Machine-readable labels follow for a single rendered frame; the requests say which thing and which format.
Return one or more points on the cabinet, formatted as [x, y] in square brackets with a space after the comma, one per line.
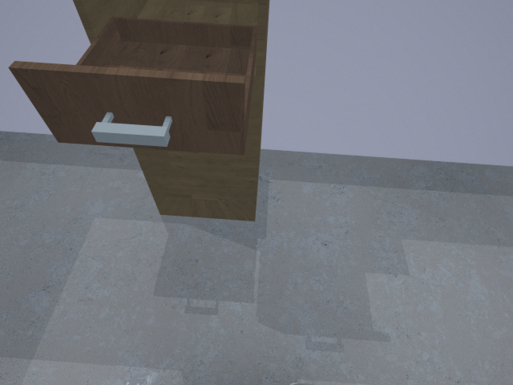
[198, 184]

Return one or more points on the handle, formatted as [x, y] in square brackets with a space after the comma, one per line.
[108, 132]

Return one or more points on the drawer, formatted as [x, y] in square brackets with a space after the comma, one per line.
[142, 70]

